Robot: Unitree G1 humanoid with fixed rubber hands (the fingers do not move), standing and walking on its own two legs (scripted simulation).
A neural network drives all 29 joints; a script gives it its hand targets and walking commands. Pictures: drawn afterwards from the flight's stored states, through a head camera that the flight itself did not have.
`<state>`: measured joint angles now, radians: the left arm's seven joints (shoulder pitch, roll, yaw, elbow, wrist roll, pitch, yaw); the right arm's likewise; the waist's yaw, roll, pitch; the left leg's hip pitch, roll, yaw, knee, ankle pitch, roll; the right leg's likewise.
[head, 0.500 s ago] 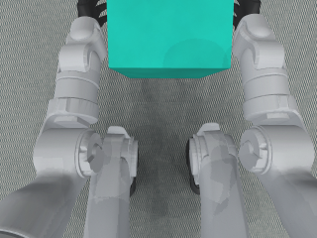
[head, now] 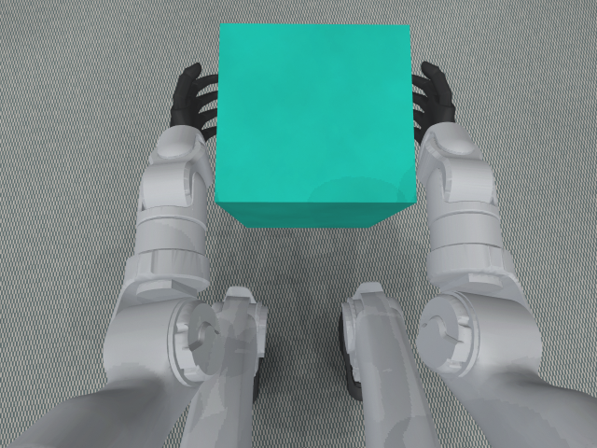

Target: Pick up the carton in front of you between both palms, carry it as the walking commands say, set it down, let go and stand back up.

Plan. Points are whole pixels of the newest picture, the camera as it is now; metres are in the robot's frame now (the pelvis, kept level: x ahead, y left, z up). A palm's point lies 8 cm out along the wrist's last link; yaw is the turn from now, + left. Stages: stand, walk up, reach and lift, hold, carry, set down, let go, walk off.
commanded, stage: reach and lift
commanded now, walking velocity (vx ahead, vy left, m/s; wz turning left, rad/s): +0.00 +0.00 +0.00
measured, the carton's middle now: (310, 148) +0.50 -0.02 -0.12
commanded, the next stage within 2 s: none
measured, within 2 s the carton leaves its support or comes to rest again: neither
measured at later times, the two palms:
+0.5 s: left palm (112, 108) +0.44 +0.14 +0.11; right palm (515, 105) +0.44 -0.16 +0.11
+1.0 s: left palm out of the picture +0.39 +0.15 +0.26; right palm out of the picture +0.39 -0.15 +0.26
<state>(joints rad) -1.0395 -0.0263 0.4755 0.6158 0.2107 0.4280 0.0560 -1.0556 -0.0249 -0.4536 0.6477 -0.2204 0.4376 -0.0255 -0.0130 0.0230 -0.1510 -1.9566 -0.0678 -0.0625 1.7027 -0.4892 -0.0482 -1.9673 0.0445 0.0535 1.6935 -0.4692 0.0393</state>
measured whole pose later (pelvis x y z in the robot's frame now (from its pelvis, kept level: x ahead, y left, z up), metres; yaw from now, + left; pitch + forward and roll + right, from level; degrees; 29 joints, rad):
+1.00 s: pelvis +0.09 +0.00 +0.25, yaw -1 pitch +5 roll +0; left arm -0.28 -0.16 0.28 0.40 0.23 0.50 0.02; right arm -0.29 0.15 -0.28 0.41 -0.23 0.51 -0.02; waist 0.00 0.01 -0.09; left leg -0.41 -0.02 -0.07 0.61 -0.29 -0.01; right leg -0.42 0.02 0.07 0.60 -0.27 0.02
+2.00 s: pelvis +0.10 +0.00 +0.27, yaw -1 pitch -5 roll +0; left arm -0.25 -0.15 0.22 0.27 0.27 0.68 -0.02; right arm -0.25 0.15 -0.22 0.27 -0.27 0.68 0.00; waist 0.00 0.00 0.03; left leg -0.08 -0.01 -0.07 0.38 -0.21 -0.01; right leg -0.09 0.01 0.07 0.37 -0.19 0.01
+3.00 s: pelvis +0.09 +0.00 +0.27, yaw +0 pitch -5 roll +0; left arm -0.25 -0.15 0.21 0.20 0.26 0.77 -0.02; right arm -0.25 0.15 -0.21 0.20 -0.26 0.78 0.00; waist 0.00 0.00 -0.01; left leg -0.12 -0.01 -0.08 0.44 -0.23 -0.01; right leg -0.13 0.01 0.06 0.43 -0.22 0.01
